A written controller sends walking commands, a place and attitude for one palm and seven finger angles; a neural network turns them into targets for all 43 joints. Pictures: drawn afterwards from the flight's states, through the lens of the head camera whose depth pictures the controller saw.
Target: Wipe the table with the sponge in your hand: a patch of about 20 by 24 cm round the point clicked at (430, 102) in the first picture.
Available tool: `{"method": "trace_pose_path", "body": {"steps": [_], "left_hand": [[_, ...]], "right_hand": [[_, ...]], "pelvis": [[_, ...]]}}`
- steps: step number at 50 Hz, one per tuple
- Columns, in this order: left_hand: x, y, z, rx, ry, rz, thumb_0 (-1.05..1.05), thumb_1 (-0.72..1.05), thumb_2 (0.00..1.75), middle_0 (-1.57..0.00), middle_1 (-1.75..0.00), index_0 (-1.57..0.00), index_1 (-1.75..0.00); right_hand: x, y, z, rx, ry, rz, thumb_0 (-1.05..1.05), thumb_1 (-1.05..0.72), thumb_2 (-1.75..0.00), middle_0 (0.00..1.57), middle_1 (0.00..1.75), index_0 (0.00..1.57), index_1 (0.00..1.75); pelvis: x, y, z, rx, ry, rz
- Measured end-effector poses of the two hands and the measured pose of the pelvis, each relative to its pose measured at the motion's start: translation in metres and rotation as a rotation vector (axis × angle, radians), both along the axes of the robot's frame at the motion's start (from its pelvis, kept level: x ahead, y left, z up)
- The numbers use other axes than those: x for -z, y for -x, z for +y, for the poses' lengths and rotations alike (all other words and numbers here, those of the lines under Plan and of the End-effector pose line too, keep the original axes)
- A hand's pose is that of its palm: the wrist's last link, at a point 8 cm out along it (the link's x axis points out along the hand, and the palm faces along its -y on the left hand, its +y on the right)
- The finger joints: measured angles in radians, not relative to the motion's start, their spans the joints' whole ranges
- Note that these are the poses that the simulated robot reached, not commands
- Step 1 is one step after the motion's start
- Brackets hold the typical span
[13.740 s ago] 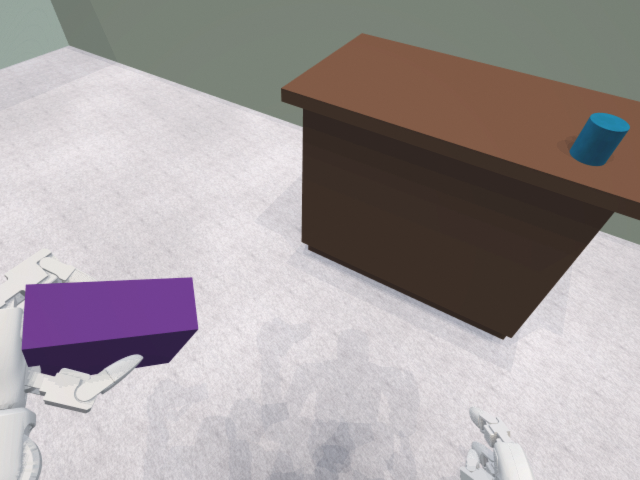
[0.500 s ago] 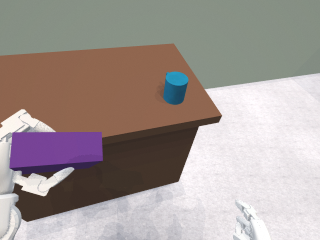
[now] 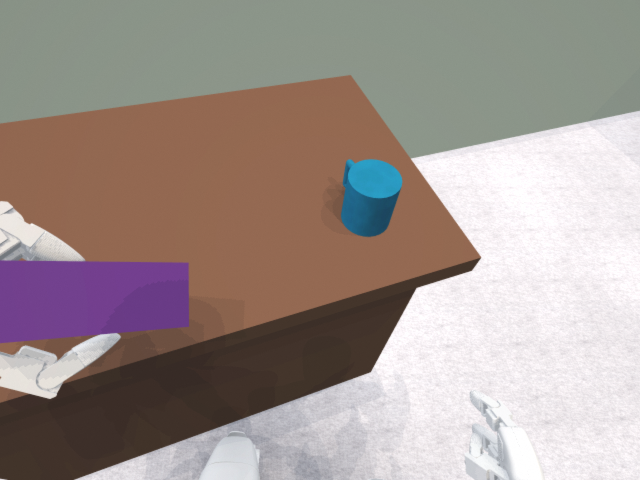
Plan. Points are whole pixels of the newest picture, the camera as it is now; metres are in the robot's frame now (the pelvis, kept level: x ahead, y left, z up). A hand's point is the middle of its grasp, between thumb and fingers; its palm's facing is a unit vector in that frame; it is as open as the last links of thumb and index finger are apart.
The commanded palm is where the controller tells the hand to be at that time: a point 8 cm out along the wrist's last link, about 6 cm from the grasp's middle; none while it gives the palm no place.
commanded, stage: come to a stop and stand still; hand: left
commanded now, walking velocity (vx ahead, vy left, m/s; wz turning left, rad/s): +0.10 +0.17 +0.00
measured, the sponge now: (114, 301) +0.23 +0.21 +0.16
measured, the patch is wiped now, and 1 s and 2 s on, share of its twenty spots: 0.00 0.00 0.00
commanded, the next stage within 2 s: none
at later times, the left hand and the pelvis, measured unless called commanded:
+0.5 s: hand (41, 256) +0.25 +0.27 +0.19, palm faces +0.33 -0.85 -0.42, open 9.5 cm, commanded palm +0.20 +0.31 +0.19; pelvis +0.03 +0.03 +0.01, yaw -2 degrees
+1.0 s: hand out of the picture +0.18 +0.35 +0.19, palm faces +0.44 -0.82 -0.38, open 9.5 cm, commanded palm +0.10 +0.36 +0.19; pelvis -0.05 +0.08 +0.01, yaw +3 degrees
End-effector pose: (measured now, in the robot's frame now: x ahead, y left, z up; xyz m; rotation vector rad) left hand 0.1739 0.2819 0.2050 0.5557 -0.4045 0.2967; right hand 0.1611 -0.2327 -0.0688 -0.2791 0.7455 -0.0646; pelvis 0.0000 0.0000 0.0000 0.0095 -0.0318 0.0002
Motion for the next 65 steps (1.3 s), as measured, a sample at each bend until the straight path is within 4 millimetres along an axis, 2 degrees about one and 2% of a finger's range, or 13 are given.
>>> {"method": "trace_pose_path", "body": {"steps": [6,10,14,19,25,30,33,38,44,49,54,58,65], "left_hand": [[0.001,-0.032,0.035,-0.006,-0.021,-0.031,0.00,-0.44,1.00,-0.81,-1.33,-0.81,-1.33],[0.007,-0.050,0.055,-0.051,0.021,-0.002,0.00,-0.44,1.00,-0.81,-1.33,-0.81,-1.33],[0.012,-0.057,0.055,-0.044,0.095,0.012,0.00,-0.44,1.00,-0.81,-1.33,-0.81,-1.33],[0.013,-0.055,0.038,0.017,0.116,0.041,0.00,-0.44,1.00,-0.81,-1.33,-0.81,-1.33],[0.005,-0.041,0.029,0.020,0.072,0.079,0.00,-0.44,1.00,-0.81,-1.33,-0.81,-1.33],[-0.019,-0.043,0.066,-0.063,-0.056,0.000,0.00,-0.44,1.00,-0.81,-1.33,-0.81,-1.33],[-0.009,-0.035,0.071,-0.087,0.029,0.025,0.00,-0.44,1.00,-0.81,-1.33,-0.81,-1.33],[0.029,-0.009,0.050,0.024,0.143,0.139,0.00,-0.44,1.00,-0.81,-1.34,-0.81,-1.33],[0.043,0.011,0.069,0.051,0.154,0.126,-0.01,-0.44,1.00,-0.81,-1.34,-0.81,-1.33],[0.014,0.031,0.100,-0.041,0.076,-0.013,-0.01,-0.44,1.00,-0.81,-1.34,-0.81,-1.33],[-0.008,0.073,0.105,-0.061,0.025,-0.089,-0.01,-0.44,1.00,-0.81,-1.34,-0.81,-1.33],[0.008,0.090,0.115,-0.036,0.073,-0.076,0.00,-0.44,1.00,-0.81,-1.34,-0.81,-1.33],[0.050,0.067,0.143,-0.092,0.224,0.039,0.00,-0.44,1.00,-0.81,-1.34,-0.81,-1.34]], "right_hand": [[0.007,-0.030,0.033,0.082,-0.032,-0.101,0.01,-0.90,-0.90,0.20,0.30,0.20,0.30],[0.003,-0.040,0.064,0.060,-0.088,-0.099,0.01,-0.90,-0.90,0.20,0.30,0.20,0.30],[-0.007,-0.046,0.084,0.021,-0.113,-0.090,0.01,-0.90,-0.90,0.20,0.30,0.20,0.30],[-0.017,-0.052,0.086,-0.016,-0.109,-0.105,0.01,-0.90,-0.90,0.20,0.30,0.21,0.30],[-0.022,-0.052,0.065,0.005,-0.085,-0.116,0.01,-0.90,-0.90,0.20,0.30,0.21,0.30],[-0.022,-0.035,0.041,0.011,-0.015,-0.107,0.01,-0.90,-0.90,0.20,0.30,0.21,0.30],[-0.025,-0.019,0.030,0.059,-0.005,-0.135,0.01,-0.90,-0.90,0.20,0.30,0.20,0.30],[-0.030,0.013,0.030,0.128,0.019,-0.152,0.01,-0.90,-0.90,0.20,0.30,0.20,0.30],[-0.032,0.044,0.057,0.127,0.051,-0.106,0.01,-0.90,-0.90,0.20,0.30,0.20,0.30],[-0.023,0.052,0.090,0.029,-0.002,-0.087,0.01,-0.90,-0.90,0.20,0.30,0.20,0.30],[-0.013,0.053,0.117,-0.055,-0.051,-0.081,0.01,-0.90,-0.90,0.20,0.30,0.20,0.30],[-0.005,0.054,0.128,-0.048,-0.030,-0.100,0.01,-0.90,-0.90,0.20,0.30,0.21,0.30],[-0.007,0.087,0.148,-0.014,-0.057,-0.076,0.01,-0.90,-0.90,0.20,0.30,0.20,0.30]], "pelvis": [[0.012,-0.027,0.036,0.010,-0.015,-0.022],[0.006,-0.035,0.043,0.009,0.015,-0.020],[-0.003,-0.039,0.044,0.020,0.026,-0.003],[-0.008,-0.035,0.042,0.028,0.038,0.008],[-0.011,-0.028,0.034,0.028,0.046,0.006],[-0.012,-0.016,0.035,0.034,0.034,-0.002],[-0.012,-0.010,0.044,0.034,0.032,-0.019],[-0.010,0.002,0.058,0.033,0.036,-0.046],[-0.009,0.021,0.071,0.023,0.052,-0.063],[-0.007,0.045,0.075,-0.032,0.059,-0.057],[-0.003,0.060,0.085,-0.059,0.063,-0.061],[0.009,0.064,0.105,0.002,0.067,-0.050],[0.005,0.094,0.116,-0.007,0.048,-0.072]]}}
